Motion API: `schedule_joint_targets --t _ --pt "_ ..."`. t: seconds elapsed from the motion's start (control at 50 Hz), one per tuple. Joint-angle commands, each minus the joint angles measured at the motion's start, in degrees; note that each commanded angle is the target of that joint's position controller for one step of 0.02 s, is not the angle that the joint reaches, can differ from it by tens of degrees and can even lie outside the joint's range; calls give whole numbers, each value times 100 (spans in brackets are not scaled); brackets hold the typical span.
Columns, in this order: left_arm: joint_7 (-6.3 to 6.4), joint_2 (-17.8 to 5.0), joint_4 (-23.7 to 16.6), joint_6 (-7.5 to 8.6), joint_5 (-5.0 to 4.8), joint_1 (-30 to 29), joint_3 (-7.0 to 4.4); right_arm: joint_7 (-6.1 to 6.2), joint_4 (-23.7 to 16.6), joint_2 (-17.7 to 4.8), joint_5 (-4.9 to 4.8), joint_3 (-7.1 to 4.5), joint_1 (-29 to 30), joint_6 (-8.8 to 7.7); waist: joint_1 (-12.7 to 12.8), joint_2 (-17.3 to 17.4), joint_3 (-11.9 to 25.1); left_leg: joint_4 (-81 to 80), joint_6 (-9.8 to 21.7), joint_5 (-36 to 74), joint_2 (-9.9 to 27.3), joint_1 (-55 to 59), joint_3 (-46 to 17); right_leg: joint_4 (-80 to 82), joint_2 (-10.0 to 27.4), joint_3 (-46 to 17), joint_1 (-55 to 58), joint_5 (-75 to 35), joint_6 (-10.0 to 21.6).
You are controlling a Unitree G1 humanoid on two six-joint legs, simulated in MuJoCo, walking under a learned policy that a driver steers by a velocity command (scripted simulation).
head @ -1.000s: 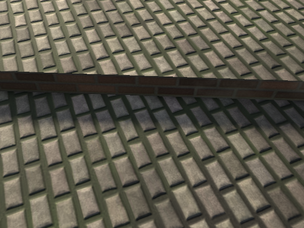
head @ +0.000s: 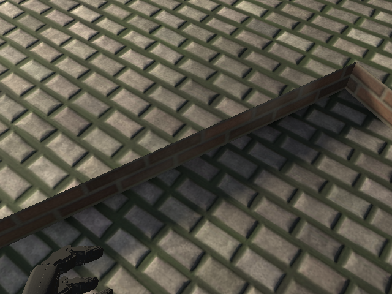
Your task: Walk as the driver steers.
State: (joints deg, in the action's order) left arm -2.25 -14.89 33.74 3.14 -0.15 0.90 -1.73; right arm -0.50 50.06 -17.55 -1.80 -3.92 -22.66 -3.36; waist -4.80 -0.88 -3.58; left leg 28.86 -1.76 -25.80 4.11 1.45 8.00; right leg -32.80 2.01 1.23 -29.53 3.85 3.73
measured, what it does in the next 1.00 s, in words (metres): walks ahead, turning left: left foot, then right foot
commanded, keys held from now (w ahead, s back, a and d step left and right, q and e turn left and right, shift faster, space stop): w+q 0.56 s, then q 0.44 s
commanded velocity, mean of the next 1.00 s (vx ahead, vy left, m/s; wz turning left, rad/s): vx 0.38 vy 0.00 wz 0.48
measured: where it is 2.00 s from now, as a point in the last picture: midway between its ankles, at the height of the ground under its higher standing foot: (128, 228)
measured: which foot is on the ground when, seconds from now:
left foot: down 0.00-0.00, up 0.02-0.46, down 0.48-0.98, up 1.00-1.00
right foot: down 0.00-0.50, up 0.52-0.96, down 0.98-1.00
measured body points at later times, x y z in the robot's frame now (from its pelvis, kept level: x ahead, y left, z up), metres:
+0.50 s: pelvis +0.27 +0.04 +0.00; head +0.30 +0.06 +0.45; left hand +0.22 +0.31 -0.14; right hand +0.51 -0.16 -0.09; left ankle +0.35 +0.13 -0.72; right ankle +0.13 -0.11 -0.71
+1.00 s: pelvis +0.48 +0.09 +0.01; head +0.51 +0.10 +0.46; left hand +0.48 +0.40 -0.09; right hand +0.68 -0.14 -0.12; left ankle +0.35 +0.12 -0.71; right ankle +0.60 +0.05 -0.72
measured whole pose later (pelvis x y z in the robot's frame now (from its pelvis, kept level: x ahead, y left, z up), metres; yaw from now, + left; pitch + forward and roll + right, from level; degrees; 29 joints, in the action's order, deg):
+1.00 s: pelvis +0.48 +0.09 +0.01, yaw +34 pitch +0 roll +1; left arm 1.9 -16.3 43.1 1.8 1.6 6.7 -0.8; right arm 0.7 47.3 -18.6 0.0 -4.3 -17.0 0.8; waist -3.2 0.1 -4.8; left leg 38.1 3.5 -25.9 -9.9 -9.4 -11.1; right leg -31.3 -0.9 -1.0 -22.6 5.8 1.5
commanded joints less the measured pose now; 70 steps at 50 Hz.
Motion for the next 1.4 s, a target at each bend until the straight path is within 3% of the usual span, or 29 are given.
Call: schedule_joint_targets --t 0.02,0.04,0.08,0.22,0.24,0.32,0.42,0.48,0.5,0.52,0.54,0.58,0.64,0.72,0.88,0.96,0.98,1.0,1.02,1.06,1.12,1.14,1.16,1.18,1.26,1.34,1.36,1.38,1.4 --pt "175 -1703 125 -2 139 2524 -567 -7 -568 -276 39 110 -130 -216 1239 -1261 3022 4439 182 -768 -578 -3700 -1215 1152 2359 -4208 5346 829 1477" --pt "146 -1265 141 24 99 2212 -443 -26 -620 -854 -133 -70 274 -236 1315 -740 2240 4793 199 -538 -274 -4227 -1572 1338 2169 -3528 4732 1095 1234" --pt "121 -872 284 91 35 1616 -326 1 -748 -685 -62 -53 736 -204 901 -431 972 4316 234 330 232 -4293 -1272 1624 1658 -2041 3245 787 889" --pt "184 -660 622 402 149 1097 -349 53 -700 -282 19 -54 747 187 403 -277 176 3229 27 1852 433 -3942 -1470 2586 1281 -99 2119 -507 742" --pt "159 -586 909 349 250 1563 -275 -150 -747 -143 588 19 941 287 367 14 -65 2867 75 2077 267 -3799 -968 2617 1211 249 1818 -740 612" --pt "198 -757 982 312 216 1626 -328 -432 -959 -24 379 105 1667 286 591 -352 -80 1441 303 2867 187 -3370 -571 2559 1146 817 2040 -462 396" --pt "273 -1039 1242 137 196 1942 -419 -427 -1188 -318 470 40 2027 309 659 -371 -156 701 748 1536 -114 -3382 -267 1867 1493 982 3257 -1457 265" --pt "272 -1092 1247 -2 182 1901 -377 -236 -692 -563 528 -139 297 201 -110 -3 975 55 1237 1094 -846 -1248 -130 -1105 1186 1380 2998 -3218 61" --pt "238 -684 920 16 104 2049 -237 -146 -600 -1275 555 -350 -432 178 -273 1008 1664 -251 1812 107 527 566 -2302 -3131 756 1486 1056 -1348 -265" --pt "168 -550 660 52 187 1778 -228 -142 -672 -1665 304 -443 -142 209 5 1745 1954 -1308 2335 283 1465 1374 -5160 -4432 -412 520 -750 2718 -511" --pt "148 -859 629 72 222 1308 -260 -129 -693 -1510 245 -418 -55 248 -169 840 1518 -1398 2246 717 1411 1275 -4592 -4620 -73 -244 -1329 2431 -435" --pt "162 -692 753 156 130 1296 -193 -57 -636 -874 224 -244 404 222 259 53 428 -1336 1885 2644 1027 -139 -3208 -3706 372 -256 -906 1550 -366" --pt "226 -622 905 -89 300 1646 -164 -41 -630 -616 183 -131 720 88 635 175 554 -1062 1691 5769 556 -765 -2201 -3235 339 -228 -27 1554 -570" --pt "229 -509 817 -209 252 1354 -117 -16 -517 -834 197 -182 510 93 588 362 615 -946 1553 6445 223 -844 -1855 -2504 133 -83 -121 1091 -711" --pt "314 -694 632 -178 136 467 -71 115 -441 -887 278 -210 227 325 182 619 538 -317 1236 6011 252 -379 -2498 -855 -217 -273 38 669 -542" --pt "449 -919 849 -54 179 1328 -137 132 -642 -939 194 -214 918 336 757 558 501 616 706 5288 -104 -959 -2925 932 -259 -438 1718 -68 -243" --pt "520 -1306 833 1 247 1691 -212 117 -838 -637 108 -114 881 284 817 -287 1011 1726 420 3882 -496 -1473 -2533 1087 915 -1379 2765 -1786 57" --pt "505 -1640 698 -119 152 1440 -259 163 -824 -337 86 -77 56 344 398 -1433 1469 2951 272 -1117 -1637 -2454 -1546 1114 2382 -2921 3381 -4220 976" --pt "452 -1285 760 -227 29 1598 -214 210 -568 -732 324 -151 -206 462 358 -845 1559 3835 248 -1465 -1269 -2495 -1377 1001 2486 -2978 3086 -4245 1275" --pt "466 -754 607 -320 54 1010 -63 116 -483 -793 353 -211 215 603 297 -322 819 4041 119 -609 -879 -2582 -1402 1300 1715 -1786 2316 -2150 936" --pt "493 -809 661 -345 166 828 -72 -52 -544 -578 252 -130 501 698 360 -800 488 3704 -95 -90 -889 -2421 -1229 1513 1058 -899 1851 -1580 737" --pt "476 -829 521 -189 147 496 -115 177 -771 -590 -192 -196 855 680 368 -819 546 3471 -250 -122 -711 -2690 -1335 1664 1085 -925 2082 -1033 790" --pt "452 -771 750 -247 134 993 -73 43 -554 -527 315 -71 606 715 459 -637 713 3177 -144 -31 -862 -2324 -1198 1624 1112 -894 2059 -917 800" --pt "425 -803 849 -242 168 1132 -93 -17 -570 -371 383 -37 611 712 462 -678 704 2832 -66 -6 -814 -2270 -1177 1727 1088 -845 2008 -246 792" --pt "262 -999 931 -251 242 1080 -170 -136 -558 -341 359 95 921 649 557 -974 549 1404 265 -146 -753 -1702 -807 2247 1111 -1021 1651 2015 690" --pt "194 -956 1106 -341 155 1135 -213 -62 -206 -204 381 222 502 414 231 -508 293 -753 709 926 -803 -209 -474 2019 858 -697 842 2534 422" --pt "190 -715 1050 -311 154 995 -159 -20 -98 -298 410 219 333 347 106 -143 181 -1176 828 680 -603 247 -861 1518 602 -456 338 2567 192" --pt "144 -213 873 -242 153 854 -28 37 -59 -568 482 191 20 280 0 1014 387 -1982 1058 -646 701 738 -2611 -90 98 166 -398 2585 -73" --pt "180 -426 669 -217 208 556 -49 69 -71 -1290 375 -18 85 281 -53 1551 -339 -2631 1561 -1692 1605 -234 -4079 -745 -356 336 -1153 2405 -230"
Velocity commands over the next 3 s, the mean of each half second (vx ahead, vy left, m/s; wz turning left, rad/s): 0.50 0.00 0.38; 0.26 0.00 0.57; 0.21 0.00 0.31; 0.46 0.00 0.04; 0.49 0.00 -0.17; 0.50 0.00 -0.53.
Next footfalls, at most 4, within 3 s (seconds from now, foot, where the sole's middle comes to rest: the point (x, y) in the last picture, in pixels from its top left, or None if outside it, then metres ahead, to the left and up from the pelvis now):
0.48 left None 0.39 0.14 -0.76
0.98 right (173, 234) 0.64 0.07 -0.76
1.36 left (141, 290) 0.45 0.18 -0.76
1.74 right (149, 213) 0.73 0.15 -0.75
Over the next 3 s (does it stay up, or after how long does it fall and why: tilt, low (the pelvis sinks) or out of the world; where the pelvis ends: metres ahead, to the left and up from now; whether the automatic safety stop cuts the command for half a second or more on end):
stays up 1.13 0.57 0.18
